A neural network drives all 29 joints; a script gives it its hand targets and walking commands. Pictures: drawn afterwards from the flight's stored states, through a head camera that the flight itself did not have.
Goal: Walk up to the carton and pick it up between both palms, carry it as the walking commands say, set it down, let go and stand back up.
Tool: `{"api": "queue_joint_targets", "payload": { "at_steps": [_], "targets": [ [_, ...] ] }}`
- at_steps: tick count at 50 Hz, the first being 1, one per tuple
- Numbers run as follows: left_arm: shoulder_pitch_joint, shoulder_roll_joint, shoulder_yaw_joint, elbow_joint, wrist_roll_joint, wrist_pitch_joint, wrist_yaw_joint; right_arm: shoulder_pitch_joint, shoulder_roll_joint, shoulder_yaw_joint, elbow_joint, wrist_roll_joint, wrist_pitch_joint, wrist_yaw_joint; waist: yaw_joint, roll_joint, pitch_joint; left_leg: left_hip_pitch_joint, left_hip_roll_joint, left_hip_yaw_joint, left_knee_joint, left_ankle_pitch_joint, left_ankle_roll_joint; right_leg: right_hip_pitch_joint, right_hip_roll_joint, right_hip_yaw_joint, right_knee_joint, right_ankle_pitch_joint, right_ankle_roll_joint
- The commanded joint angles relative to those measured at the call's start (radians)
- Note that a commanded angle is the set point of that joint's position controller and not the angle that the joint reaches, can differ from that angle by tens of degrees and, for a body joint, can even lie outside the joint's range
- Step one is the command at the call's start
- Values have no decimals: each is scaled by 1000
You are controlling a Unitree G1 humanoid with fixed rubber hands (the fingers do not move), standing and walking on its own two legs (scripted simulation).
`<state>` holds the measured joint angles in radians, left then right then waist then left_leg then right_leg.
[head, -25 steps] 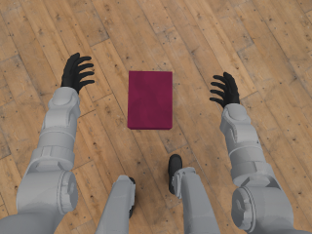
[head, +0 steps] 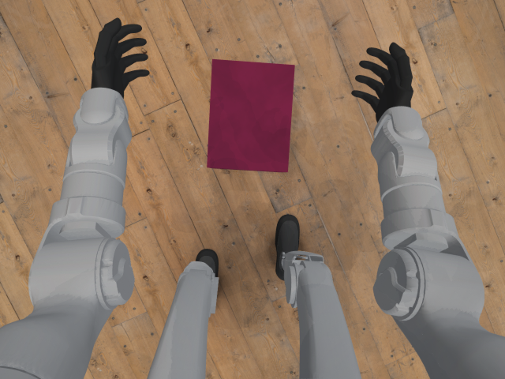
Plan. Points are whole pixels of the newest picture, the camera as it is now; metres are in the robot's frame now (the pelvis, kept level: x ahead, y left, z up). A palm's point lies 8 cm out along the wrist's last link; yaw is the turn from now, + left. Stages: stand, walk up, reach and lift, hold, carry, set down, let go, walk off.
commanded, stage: reach and lift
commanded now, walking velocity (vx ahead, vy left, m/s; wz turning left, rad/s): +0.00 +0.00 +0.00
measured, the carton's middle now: (249, 121) +0.52 +0.01 -0.58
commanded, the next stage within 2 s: none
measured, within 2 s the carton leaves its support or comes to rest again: neither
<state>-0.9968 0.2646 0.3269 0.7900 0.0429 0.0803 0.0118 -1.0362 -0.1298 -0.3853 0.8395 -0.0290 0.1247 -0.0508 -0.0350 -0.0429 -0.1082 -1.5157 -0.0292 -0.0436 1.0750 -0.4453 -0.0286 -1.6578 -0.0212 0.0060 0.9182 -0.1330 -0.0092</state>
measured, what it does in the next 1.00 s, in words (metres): lowers itself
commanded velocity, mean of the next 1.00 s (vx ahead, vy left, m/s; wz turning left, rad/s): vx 0.00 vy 0.00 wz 0.00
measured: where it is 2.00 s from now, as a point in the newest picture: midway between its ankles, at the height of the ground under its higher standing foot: (245, 276)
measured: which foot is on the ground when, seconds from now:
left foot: down 0.00-1.00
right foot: down 0.00-1.00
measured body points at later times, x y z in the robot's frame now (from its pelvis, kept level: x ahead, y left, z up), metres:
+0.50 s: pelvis -0.07 -0.01 -0.13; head +0.31 -0.01 +0.10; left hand +0.50 +0.18 -0.30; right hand +0.50 -0.20 -0.30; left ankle -0.01 +0.13 -0.62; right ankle +0.11 -0.13 -0.62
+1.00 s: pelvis -0.08 +0.00 -0.24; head +0.31 +0.00 -0.01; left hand +0.49 +0.17 -0.43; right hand +0.49 -0.20 -0.42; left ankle -0.01 +0.13 -0.62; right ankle +0.11 -0.12 -0.62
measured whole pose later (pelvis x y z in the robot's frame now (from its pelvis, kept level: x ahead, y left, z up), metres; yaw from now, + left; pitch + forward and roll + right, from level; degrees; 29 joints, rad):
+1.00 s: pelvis -0.08 +0.00 -0.24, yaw +0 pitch +41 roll +1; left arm -1.46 0.36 0.20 1.00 -0.14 0.13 0.11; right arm -1.54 -0.36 -0.18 1.16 0.10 0.11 -0.13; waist -0.04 -0.02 0.34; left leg -2.09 -0.05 -0.04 2.08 -0.71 -0.05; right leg -2.28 -0.02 0.02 1.85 -0.28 0.00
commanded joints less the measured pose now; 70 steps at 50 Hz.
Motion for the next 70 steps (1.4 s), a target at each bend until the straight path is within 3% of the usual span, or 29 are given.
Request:
{"api": "queue_joint_targets", "payload": {
  "at_steps": [1,7,8,11,12,14,16,18,20,25,32,34,39,44,47,50,56,58,61,64,67,70],
  "targets": [
    [-309,18,38,-3,18,-28,2,-284,-190,-80,-70,-150,-75,10,36,113,-826,-176,-29,40,-7,377,-46,860,35,50,278,476,2],
    [-477,104,25,-42,-13,-4,28,-471,-177,25,-102,-58,-44,5,114,1,-1029,-279,-40,78,136,183,-16,966,38,71,423,385,15],
    [-511,127,20,-71,-17,3,33,-509,-185,44,-142,-31,-35,1,133,2,-1108,-246,-44,89,157,171,-10,984,42,69,444,362,20],
    [-616,205,16,-146,-39,27,51,-603,-239,72,-233,20,-7,-25,149,-1,-1304,-204,-53,121,238,117,-2,1017,52,54,514,272,26],
    [-644,243,26,-136,-43,37,60,-617,-260,76,-222,25,6,-39,149,-7,-1312,-225,-57,133,271,74,2,996,53,51,537,210,30],
    [-693,274,22,-136,-57,67,76,-634,-285,90,-191,47,43,-65,152,36,-1347,-170,-59,143,304,1,8,935,59,44,565,47,31],
    [-749,293,16,-119,-72,85,86,-653,-307,102,-141,62,71,-87,134,48,-1333,-147,-54,141,344,-59,9,831,64,29,591,-115,33],
    [-763,298,-3,-111,-87,91,93,-648,-298,121,-92,86,83,-102,120,69,-1317,-129,-50,131,383,-77,8,773,65,24,623,-164,32],
    [-768,279,-43,-83,-103,90,94,-644,-298,129,-35,104,78,-110,94,87,-1275,-143,-46,121,427,-66,7,720,70,19,666,-135,29],
    [-729,273,-86,-41,-129,69,99,-695,-309,153,-88,153,35,-123,99,71,-1277,-221,-52,122,534,57,14,763,76,29,778,117,27],
    [-691,275,-97,58,-155,33,106,-686,-322,189,-9,172,-2,-110,112,-8,-1163,-378,-47,111,637,83,11,747,63,48,904,235,30],
    [-697,291,-93,71,-149,17,112,-681,-300,211,35,192,-10,-100,137,-6,-1116,-402,-44,111,662,84,11,714,59,62,928,238,31],
    [-781,292,-143,60,-176,-3,116,-765,-331,232,69,247,-37,-85,139,44,-1045,-384,-31,102,708,77,9,587,48,53,987,177,25],
    [-840,296,-166,136,-176,2,114,-807,-413,198,184,240,-55,-83,104,116,-891,-368,-21,84,747,22,-1,399,34,25,1024,32,20],
    [-849,274,-187,171,-190,-6,104,-800,-402,220,261,245,-67,-73,94,103,-813,-413,-18,79,777,8,-9,360,24,28,1051,25,21],
    [-827,272,-182,213,-183,-15,96,-790,-380,235,314,250,-77,-62,117,98,-738,-463,-11,77,805,4,-10,323,19,40,1074,26,25],
    [-800,282,-168,237,-180,-42,88,-808,-362,271,296,272,-109,-59,142,46,-753,-547,-9,79,871,47,-10,408,11,65,1142,152,29],
    [-848,295,-178,171,-192,-51,90,-869,-377,267,209,285,-119,-66,139,48,-823,-510,-9,79,888,80,-3,431,13,66,1156,182,26],
    [-890,289,-219,216,-194,-49,87,-900,-390,267,247,309,-125,-67,134,116,-691,-536,4,69,903,47,-10,339,8,65,1171,137,22],
    [-959,278,-255,214,-187,-44,84,-889,-412,243,350,303,-115,-57,101,182,-578,-491,15,46,899,12,-22,197,3,44,1184,37,17],
    [-1011,280,-287,128,-198,-51,95,-868,-440,205,378,295,-121,-55,56,243,-671,-356,17,36,908,66,-37,176,-4,27,1200,58,7],
    [-996,268,-305,145,-211,-45,108,-849,-469,179,412,297,-129,-59,31,280,-719,-279,14,32,915,104,-44,156,-7,11,1210,63,1]
  ]
}}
